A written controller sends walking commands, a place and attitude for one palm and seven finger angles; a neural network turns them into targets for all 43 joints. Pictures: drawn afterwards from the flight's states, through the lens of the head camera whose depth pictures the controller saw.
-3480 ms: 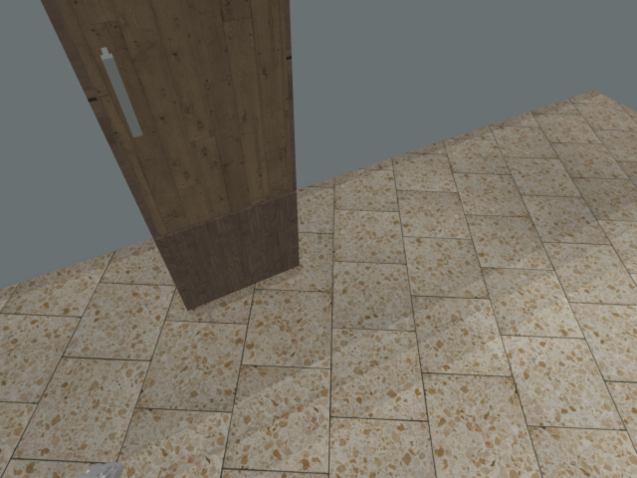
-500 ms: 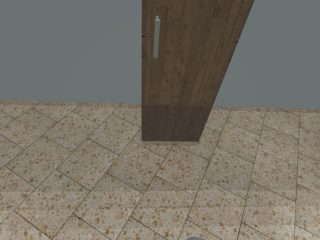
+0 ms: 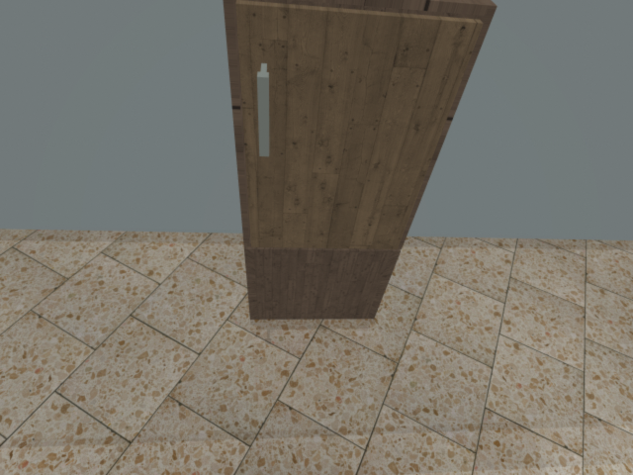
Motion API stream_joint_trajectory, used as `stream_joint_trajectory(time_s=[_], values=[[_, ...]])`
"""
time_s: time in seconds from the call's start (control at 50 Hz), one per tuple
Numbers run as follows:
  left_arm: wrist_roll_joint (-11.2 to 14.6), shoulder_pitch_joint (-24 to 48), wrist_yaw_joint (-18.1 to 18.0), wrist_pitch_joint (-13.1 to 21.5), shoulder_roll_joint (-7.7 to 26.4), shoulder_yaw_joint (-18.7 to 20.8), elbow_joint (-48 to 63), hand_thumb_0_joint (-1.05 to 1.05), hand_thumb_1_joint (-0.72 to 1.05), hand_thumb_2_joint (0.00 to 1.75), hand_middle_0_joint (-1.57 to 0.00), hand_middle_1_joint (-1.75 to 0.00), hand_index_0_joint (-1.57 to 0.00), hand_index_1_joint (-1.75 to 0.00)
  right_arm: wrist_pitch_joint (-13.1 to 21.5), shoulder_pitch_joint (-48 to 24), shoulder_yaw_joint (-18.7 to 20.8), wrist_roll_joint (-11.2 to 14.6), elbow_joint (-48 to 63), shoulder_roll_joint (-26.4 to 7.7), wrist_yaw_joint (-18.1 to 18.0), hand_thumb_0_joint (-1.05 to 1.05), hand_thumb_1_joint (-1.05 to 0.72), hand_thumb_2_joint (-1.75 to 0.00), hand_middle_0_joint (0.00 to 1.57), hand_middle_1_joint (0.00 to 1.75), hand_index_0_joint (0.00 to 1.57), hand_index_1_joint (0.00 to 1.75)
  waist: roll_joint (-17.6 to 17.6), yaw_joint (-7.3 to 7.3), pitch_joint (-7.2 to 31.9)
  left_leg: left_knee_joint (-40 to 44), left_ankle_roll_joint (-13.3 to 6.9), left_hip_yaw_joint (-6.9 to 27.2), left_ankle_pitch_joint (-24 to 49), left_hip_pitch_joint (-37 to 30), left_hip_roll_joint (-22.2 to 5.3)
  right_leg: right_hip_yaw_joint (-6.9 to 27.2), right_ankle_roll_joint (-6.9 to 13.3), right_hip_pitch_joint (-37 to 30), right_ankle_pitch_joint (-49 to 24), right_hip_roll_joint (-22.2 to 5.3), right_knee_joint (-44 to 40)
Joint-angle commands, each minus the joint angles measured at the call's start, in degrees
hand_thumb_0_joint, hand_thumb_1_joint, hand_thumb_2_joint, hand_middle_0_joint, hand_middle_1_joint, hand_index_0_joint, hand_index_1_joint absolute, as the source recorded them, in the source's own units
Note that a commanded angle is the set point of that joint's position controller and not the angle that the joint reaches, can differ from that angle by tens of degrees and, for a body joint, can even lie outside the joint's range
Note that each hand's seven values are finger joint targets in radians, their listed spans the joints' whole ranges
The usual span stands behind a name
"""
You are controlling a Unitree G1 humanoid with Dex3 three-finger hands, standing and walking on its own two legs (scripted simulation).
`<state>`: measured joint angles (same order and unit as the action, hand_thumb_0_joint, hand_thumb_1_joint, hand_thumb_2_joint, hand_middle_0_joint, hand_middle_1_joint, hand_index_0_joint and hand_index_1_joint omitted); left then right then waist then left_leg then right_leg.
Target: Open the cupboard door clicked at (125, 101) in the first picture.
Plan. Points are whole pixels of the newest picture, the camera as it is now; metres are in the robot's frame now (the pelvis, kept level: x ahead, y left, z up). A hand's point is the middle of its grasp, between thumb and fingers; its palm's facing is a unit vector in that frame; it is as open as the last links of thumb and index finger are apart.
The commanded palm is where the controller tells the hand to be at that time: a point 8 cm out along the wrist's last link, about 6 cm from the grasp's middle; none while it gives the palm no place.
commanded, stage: take the last steps up to it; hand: left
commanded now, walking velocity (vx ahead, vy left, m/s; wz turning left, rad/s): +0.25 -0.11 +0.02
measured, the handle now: (264, 111) +0.70 +0.14 +0.09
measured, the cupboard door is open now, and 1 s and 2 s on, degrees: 0 0 0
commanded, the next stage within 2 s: come to a stop and stand still in 0.18 s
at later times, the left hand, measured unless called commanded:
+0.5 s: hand (239, 410) +0.25 +0.12 -0.17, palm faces -0.03 -0.97 -0.23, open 7.3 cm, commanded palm none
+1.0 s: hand out of the picture +0.15 +0.21 -0.17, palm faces +0.08 -0.97 -0.22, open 7.3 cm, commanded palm none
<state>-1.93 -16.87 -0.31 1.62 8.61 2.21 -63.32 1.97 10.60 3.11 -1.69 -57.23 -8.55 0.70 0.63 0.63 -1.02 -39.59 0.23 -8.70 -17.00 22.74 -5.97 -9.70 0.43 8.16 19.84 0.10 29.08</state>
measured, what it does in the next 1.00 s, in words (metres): walks ahead: left foot, then right foot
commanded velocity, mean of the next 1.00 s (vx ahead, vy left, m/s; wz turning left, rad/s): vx -0.06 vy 0.03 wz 0.01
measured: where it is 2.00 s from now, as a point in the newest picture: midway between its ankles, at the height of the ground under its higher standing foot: outside the picture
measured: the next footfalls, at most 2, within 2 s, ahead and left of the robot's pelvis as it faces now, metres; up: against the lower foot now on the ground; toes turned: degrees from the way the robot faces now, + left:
left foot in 0.02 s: +0.10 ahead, +0.09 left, +0.00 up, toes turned +10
right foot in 0.44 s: +0.29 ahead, -0.19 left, +0.00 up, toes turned -8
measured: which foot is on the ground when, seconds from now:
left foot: up 0.00-0.00, down 0.02-0.44, up 0.46-0.78, down 0.80-1.00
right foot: down 0.00-0.02, up 0.04-0.42, down 0.44-0.80, up 0.82-1.00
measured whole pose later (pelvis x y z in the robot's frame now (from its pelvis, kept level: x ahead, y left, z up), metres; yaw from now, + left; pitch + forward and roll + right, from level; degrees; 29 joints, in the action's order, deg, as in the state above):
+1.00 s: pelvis +0.12 +0.01 +0.01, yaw +1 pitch +0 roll -1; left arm -1.7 -14.6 -1.4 -3.9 14.0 4.2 -57.4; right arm -1.1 13.0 1.7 -1.4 -56.3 -8.2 -1.4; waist 3.7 -1.0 -1.1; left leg -28.1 -3.8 -4.0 -13.8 14.3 1.3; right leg 1.1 -2.3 25.9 20.8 -0.9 58.1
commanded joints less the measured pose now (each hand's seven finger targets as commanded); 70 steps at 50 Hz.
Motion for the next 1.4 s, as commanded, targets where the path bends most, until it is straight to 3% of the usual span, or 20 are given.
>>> stream_joint_trajectory(time_s=[0.0,0.02,0.08,0.16,0.32,0.38,0.42,0.44,0.48,0.52,0.58,0.74,0.76,0.78,0.8,0.86,1.06,1.14,1.2,1.38], values=[[1.0,-0.9,1.1,0.4,2.6,1.0,5.4,0.00,0.90,0.90,-0.20,-0.30,-0.20,-0.30,1.2,22.2,3.2,-0.9,-4.3,-14.3,-1.6,0.00,-0.90,-0.90,0.20,0.30,0.20,0.30,-24.0,6.61,-0.7,27.0,-6.9,31.6,-12.0,-24.8,-19.0,0.6,1.1,27.8,11.1,0.4,25.5],[0.0,2.6,0.9,-0.1,5.9,1.4,6.9,0.00,0.90,0.90,-0.20,-0.30,-0.20,-0.30,1.0,22.0,3.1,-0.7,-4.9,-14.5,-2.6,0.00,-0.90,-0.90,0.20,0.30,0.20,0.30,-18.5,7.14,-2.5,30.7,-8.6,37.9,-11.1,-22.0,-22.5,7.6,1.2,30.8,11.5,-0.9,36.2],[-0.3,1.3,1.6,-0.3,4.8,2.1,4.8,0.00,0.90,0.90,-0.20,-0.30,-0.20,-0.30,2.0,12.0,0.9,-0.1,-2.1,-7.9,-3.1,0.00,-0.90,-0.90,0.20,0.30,0.20,0.30,-6.3,1.31,-5.9,28.4,-7.8,22.1,7.4,-15.8,-17.3,10.8,-0.1,30.5,-2.0,-6.5,41.3],[-0.2,-0.8,1.5,-1.4,2.7,1.7,3.3,0.00,0.90,0.90,-0.20,-0.30,-0.20,-0.30,2.9,12.6,0.9,0.2,-3.1,-6.7,-3.4,0.00,-0.90,-0.90,0.20,0.30,0.20,0.30,-5.8,0.08,-1.0,24.7,-7.5,8.1,30.4,-20.2,-12.5,8.2,-2.1,27.4,-5.0,-6.4,35.6],[0.7,6.1,0.8,-1.1,1.3,0.4,5.2,0.00,0.90,0.90,-0.20,-0.30,-0.20,-0.30,1.2,12.8,0.5,-0.1,-5.3,-6.7,-3.1,0.00,-0.90,-0.90,0.20,0.30,0.20,0.30,-11.0,0.90,-2.8,19.5,-6.3,2.0,41.7,-18.0,-9.2,3.3,-1.4,16.1,-9.8,-3.9,8.6],[0.5,-3.8,-0.3,-0.2,6.3,1.1,2.6,0.00,0.90,0.90,-0.20,-0.30,-0.20,-0.30,0.3,11.0,0.9,0.9,-5.6,-7.6,-2.9,0.00,-0.90,-0.90,0.20,0.30,0.20,0.30,-5.8,-4.03,3.3,9.1,-2.2,1.2,29.1,-16.6,-6.1,3.7,-1.3,0.3,-28.2,-5.1,-4.7],[0.2,-7.5,-1.4,0.2,15.1,3.0,2.2,0.00,0.90,0.90,-0.20,-0.30,-0.20,-0.30,-1.0,17.4,1.3,1.7,-5.0,-3.5,-2.4,0.00,-0.90,-0.90,0.20,0.30,0.20,0.30,9.7,-3.17,9.9,-10.9,1.5,0.4,-15.0,-1.5,4.6,18.5,7.2,-15.9,-77.5,-23.4,1.5],[0.6,-8.3,-1.6,0.3,16.0,3.4,2.7,0.00,0.90,0.90,-0.20,-0.30,-0.20,-0.30,-1.7,16.3,1.8,2.0,-4.4,-4.2,-2.9,0.00,-0.90,-0.90,0.20,0.30,0.20,0.30,12.3,-3.93,12.5,-20.5,1.3,4.6,-22.3,-0.7,5.4,19.9,11.3,-14.8,-83.0,-27.2,0.5],[0.7,-2.6,-2.3,-0.6,14.3,3.5,4.6,0.00,0.90,0.90,-0.20,-0.30,-0.20,-0.30,-2.7,11.7,2.0,1.9,-3.1,-4.5,-3.0,0.00,-0.90,-0.90,0.20,0.30,0.20,0.30,14.6,-4.06,10.1,-31.4,1.3,9.8,-20.1,3.4,4.5,21.7,13.6,-8.5,-69.2,-26.9,-2.0],[0.6,2.8,-3.2,-1.6,12.4,3.4,6.8,0.00,0.90,0.90,-0.20,-0.30,-0.20,-0.30,-4.1,8.4,1.9,1.2,-2.4,-4.1,-2.5,0.00,-0.90,-0.90,0.20,0.30,0.20,0.30,7.8,-2.64,6.3,-32.8,1.8,11.4,-15.6,4.3,3.4,16.8,11.7,-0.6,-55.2,-24.6,-3.4],[0.1,7.4,-3.2,-2.2,11.8,3.3,9.4,0.00,0.90,0.90,-0.20,-0.30,-0.20,-0.30,-5.9,8.5,2.2,0.6,-0.9,-3.6,-1.6,0.00,-0.90,-0.90,0.20,0.30,0.20,0.30,9.8,-0.59,4.4,-29.4,2.4,9.9,-10.9,1.0,4.3,13.7,9.2,10.0,-35.0,-22.0,-7.7],[-0.3,10.7,-1.8,-3.9,13.4,3.6,13.0,0.00,0.90,0.90,-0.20,-0.30,-0.20,-0.30,-3.8,12.8,1.6,0.8,0.9,-5.0,-0.8,0.00,-0.90,-0.90,0.20,0.30,0.20,0.30,10.0,2.32,2.2,5.4,0.9,3.7,-1.7,-14.3,5.3,13.5,3.8,19.7,4.3,-15.8,-8.2],[0.3,9.5,-1.5,-4.4,11.0,3.1,13.4,0.00,0.90,0.90,-0.20,-0.30,-0.20,-0.30,-3.3,13.5,1.6,0.6,1.2,-7.0,-0.9,0.00,-0.90,-0.90,0.20,0.30,0.20,0.30,1.5,2.45,0.8,14.6,0.4,8.0,-3.3,-15.1,3.3,11.3,1.7,22.9,7.9,-11.9,-0.5],[1.0,8.3,-1.1,-4.9,7.0,2.6,14.2,0.00,0.90,0.90,-0.20,-0.30,-0.20,-0.30,-2.9,11.4,2.6,-0.1,3.0,-11.9,-1.0,0.00,-0.90,-0.90,0.20,0.30,0.20,0.30,-18.1,2.66,-3.0,26.9,-3.2,26.1,-13.7,-7.2,-8.6,5.2,-1.8,27.4,11.0,-3.6,14.8],[0.7,8.5,-1.3,-5.4,7.2,2.4,14.6,0.00,0.90,0.90,-0.20,-0.30,-0.20,-0.30,-3.0,5.3,2.7,-0.3,6.3,-14.6,-1.6,0.00,-0.90,-0.90,0.20,0.30,0.20,0.30,-20.7,1.52,-6.2,32.9,-6.3,33.0,-15.7,5.3,-14.5,10.0,-2.2,23.5,9.9,-1.6,24.7],[0.0,2.4,-0.8,-5.5,8.7,3.6,10.4,0.00,0.90,0.90,-0.20,-0.30,-0.20,-0.30,-2.6,-4.1,1.1,-0.3,7.5,-10.7,-2.6,0.00,-0.90,-0.90,0.20,0.30,0.20,0.30,-10.6,-3.38,-5.8,29.0,-5.8,20.4,-9.9,5.0,-6.7,13.3,-1.9,21.5,1.3,-0.4,38.6],[1.2,-0.3,-1.4,-3.2,4.8,-0.3,5.0,0.00,0.90,0.90,-0.20,-0.30,-0.20,-0.30,-1.1,7.2,0.3,1.0,-1.1,-8.4,-3.3,0.00,-0.90,-0.90,0.20,0.30,0.20,0.30,-6.5,0.28,3.9,23.6,-9.5,19.3,23.0,-21.3,-7.6,9.2,-2.0,9.3,3.2,-2.5,2.6],[1.3,-4.6,-2.3,-1.6,6.2,-1.0,0.2,0.00,0.90,0.90,-0.20,-0.30,-0.20,-0.30,-0.8,6.8,-0.9,2.1,-3.4,-5.1,-2.7,0.00,-0.90,-0.90,0.20,0.30,0.20,0.30,-1.0,-0.36,1.7,21.1,-2.4,13.9,15.0,-13.0,-1.2,14.1,0.9,-1.6,-14.2,-8.0,-11.2],[1.4,-3.1,-2.3,-0.7,5.1,-1.6,-0.6,0.00,0.90,0.90,-0.20,-0.30,-0.20,-0.30,-1.0,7.2,-1.1,1.6,-5.1,-5.1,-2.6,0.00,-0.90,-0.90,0.20,0.30,0.20,0.30,8.3,0.46,0.0,20.3,-2.0,11.4,14.8,-16.7,0.1,14.9,1.8,3.4,-16.9,-8.1,-10.5],[1.3,-4.6,-2.4,-1.6,3.3,-1.6,-1.3,0.00,0.90,0.90,-0.20,-0.30,-0.20,-0.30,-1.7,9.1,-1.6,1.2,-8.2,-4.2,-2.6,0.00,-0.90,-0.90,0.20,0.30,0.20,0.30,-0.5,-0.06,-6.4,25.6,-2.1,13.2,-1.8,-11.5,-0.1,13.9,1.2,7.7,-1.2,-5.6,-11.4]])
